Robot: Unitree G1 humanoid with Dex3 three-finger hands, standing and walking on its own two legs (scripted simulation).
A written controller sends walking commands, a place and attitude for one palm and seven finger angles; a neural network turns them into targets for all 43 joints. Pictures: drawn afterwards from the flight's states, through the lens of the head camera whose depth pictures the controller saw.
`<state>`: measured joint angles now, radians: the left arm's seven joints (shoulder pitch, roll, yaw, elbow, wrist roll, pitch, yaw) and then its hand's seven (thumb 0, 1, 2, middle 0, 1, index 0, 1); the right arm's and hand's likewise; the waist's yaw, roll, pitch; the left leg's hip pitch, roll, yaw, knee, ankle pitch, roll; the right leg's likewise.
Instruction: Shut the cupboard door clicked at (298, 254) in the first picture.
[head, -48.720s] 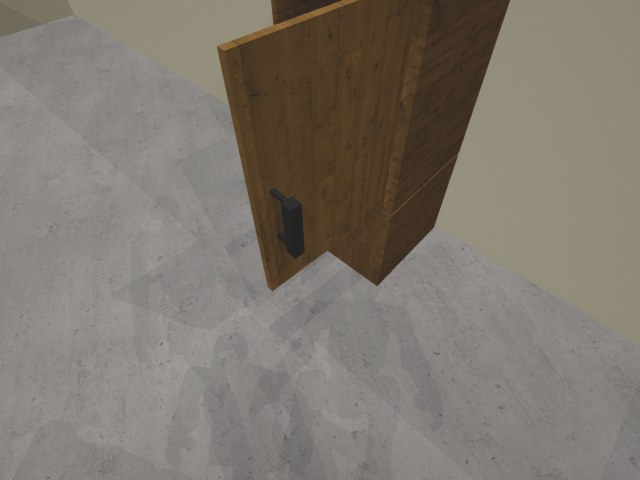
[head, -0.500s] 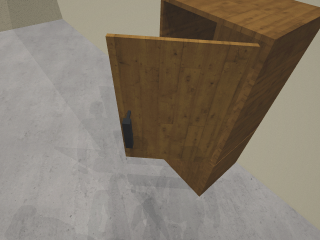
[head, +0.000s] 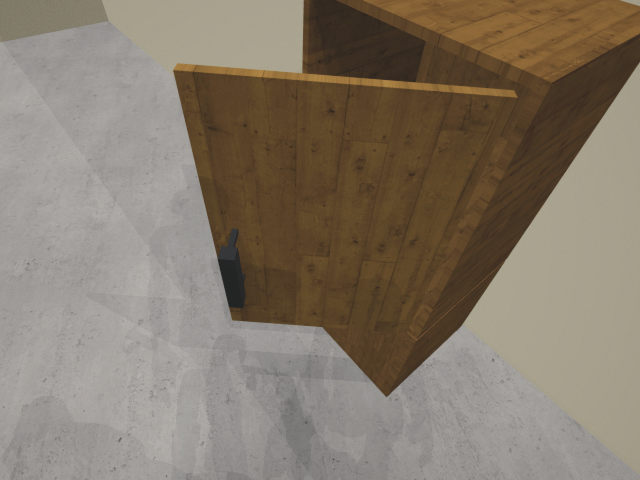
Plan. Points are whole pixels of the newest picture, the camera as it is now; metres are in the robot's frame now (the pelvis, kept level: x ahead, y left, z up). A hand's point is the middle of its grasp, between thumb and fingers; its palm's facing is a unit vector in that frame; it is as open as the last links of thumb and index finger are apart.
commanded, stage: come to a stop and stand still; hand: left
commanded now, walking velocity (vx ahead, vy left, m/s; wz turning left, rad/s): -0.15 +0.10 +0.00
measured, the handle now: (235, 268) +0.47 +0.18 -0.09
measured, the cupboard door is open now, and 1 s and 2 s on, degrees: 47 47 47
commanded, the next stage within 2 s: look again from close up in 1.10 s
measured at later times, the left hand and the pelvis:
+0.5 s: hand out of the picture +0.02 +0.23 -0.16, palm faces +0.02 -0.96 -0.28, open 7.3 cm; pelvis -0.04 +0.02 +0.00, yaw +0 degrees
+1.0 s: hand out of the picture -0.06 +0.27 -0.17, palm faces -0.02 -0.96 -0.26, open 7.4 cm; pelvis -0.08 +0.05 +0.01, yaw +0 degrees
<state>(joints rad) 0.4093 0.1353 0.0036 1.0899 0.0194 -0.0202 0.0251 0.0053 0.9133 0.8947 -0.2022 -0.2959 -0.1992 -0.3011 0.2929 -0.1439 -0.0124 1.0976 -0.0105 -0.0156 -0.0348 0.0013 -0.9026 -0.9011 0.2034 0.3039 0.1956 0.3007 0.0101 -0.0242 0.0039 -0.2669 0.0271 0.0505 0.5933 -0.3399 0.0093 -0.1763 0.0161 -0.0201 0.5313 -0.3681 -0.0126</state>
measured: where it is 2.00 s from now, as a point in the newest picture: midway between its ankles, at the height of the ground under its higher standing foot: outside the picture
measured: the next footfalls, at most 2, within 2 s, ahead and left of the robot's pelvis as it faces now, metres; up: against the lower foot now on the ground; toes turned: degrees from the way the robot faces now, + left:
none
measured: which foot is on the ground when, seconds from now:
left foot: down 0.00-1.00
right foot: down 0.00-1.00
